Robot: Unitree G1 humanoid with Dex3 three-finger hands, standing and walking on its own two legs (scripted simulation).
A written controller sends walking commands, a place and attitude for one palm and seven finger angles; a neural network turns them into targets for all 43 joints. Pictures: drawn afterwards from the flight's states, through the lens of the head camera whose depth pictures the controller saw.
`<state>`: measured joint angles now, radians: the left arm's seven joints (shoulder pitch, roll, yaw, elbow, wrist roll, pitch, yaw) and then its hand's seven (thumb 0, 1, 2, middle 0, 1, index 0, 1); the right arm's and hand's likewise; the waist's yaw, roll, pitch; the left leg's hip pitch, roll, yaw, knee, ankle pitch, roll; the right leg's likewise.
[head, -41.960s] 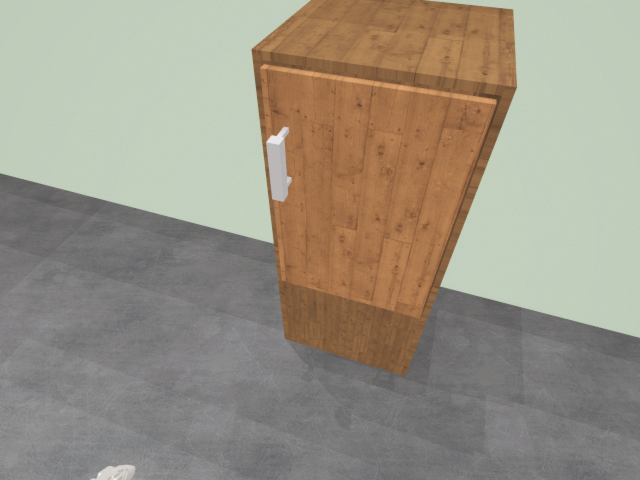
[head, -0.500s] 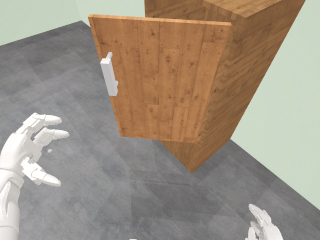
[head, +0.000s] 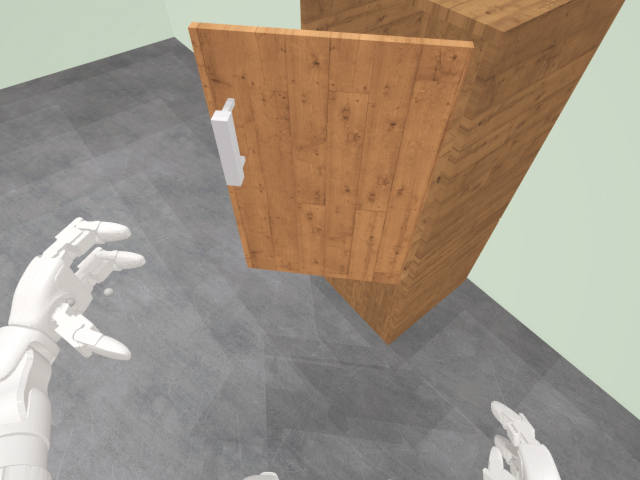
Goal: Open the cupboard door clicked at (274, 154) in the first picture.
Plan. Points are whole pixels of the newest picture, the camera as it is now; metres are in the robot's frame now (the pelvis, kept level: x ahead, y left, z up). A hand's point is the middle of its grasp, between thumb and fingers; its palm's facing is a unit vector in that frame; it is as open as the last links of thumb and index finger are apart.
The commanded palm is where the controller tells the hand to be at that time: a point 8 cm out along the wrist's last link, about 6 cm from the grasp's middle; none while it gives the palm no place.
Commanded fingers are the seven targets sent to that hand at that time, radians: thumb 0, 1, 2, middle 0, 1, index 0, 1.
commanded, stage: move the hooked fingers beside the handle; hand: left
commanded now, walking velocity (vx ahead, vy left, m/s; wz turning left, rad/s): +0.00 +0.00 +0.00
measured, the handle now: (232, 142) +0.60 +0.19 +0.06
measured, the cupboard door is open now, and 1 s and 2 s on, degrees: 44 44 44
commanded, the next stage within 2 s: none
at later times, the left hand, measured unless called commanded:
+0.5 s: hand (144, 228) +0.40 +0.26 +0.08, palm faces -0.07 -1.00 -0.01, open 14.0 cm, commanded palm +0.38 +0.31 +0.08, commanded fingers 0.00 -0.50 0.30 -0.30 -1.20 -0.30 -1.20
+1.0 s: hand (172, 184) +0.48 +0.25 +0.08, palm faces -0.10 -1.00 +0.00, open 14.0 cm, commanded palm +0.47 +0.30 +0.07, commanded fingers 0.00 -0.50 0.30 -0.30 -1.20 -0.30 -1.20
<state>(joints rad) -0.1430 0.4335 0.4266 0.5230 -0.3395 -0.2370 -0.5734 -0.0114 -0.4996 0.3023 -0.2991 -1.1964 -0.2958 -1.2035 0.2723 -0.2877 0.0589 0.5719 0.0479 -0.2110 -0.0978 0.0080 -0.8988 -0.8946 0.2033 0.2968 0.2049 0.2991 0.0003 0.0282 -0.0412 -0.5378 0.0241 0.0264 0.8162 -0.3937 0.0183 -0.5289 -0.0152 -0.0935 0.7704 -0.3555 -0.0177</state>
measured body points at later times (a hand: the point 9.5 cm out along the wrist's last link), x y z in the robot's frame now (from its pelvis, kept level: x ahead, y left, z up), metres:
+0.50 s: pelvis +0.01 +0.00 -0.01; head +0.08 +0.01 +0.44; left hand +0.40 +0.32 +0.08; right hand +0.08 -0.27 -0.10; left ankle +0.01 +0.11 -0.71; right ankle +0.02 -0.11 -0.71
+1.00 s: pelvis +0.01 +0.01 -0.02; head +0.12 +0.03 +0.42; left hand +0.48 +0.30 +0.08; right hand +0.03 -0.26 -0.12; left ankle +0.01 +0.11 -0.71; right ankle +0.02 -0.11 -0.71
